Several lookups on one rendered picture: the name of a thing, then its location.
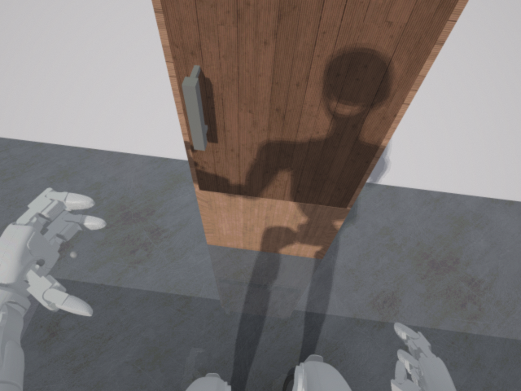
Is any right robot thigh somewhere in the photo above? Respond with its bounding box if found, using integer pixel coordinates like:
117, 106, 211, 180
294, 361, 352, 391

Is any cupboard door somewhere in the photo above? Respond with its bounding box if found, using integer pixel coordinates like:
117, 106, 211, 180
160, 0, 459, 209

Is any right robot hand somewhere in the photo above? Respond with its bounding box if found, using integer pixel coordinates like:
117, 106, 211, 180
391, 323, 457, 391

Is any handle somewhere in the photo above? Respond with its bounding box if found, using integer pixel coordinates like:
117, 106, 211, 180
182, 65, 208, 151

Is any left robot forearm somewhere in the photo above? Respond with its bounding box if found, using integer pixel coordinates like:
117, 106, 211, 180
0, 286, 31, 391

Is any left robot hand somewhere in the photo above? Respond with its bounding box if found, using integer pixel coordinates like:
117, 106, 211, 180
0, 188, 107, 316

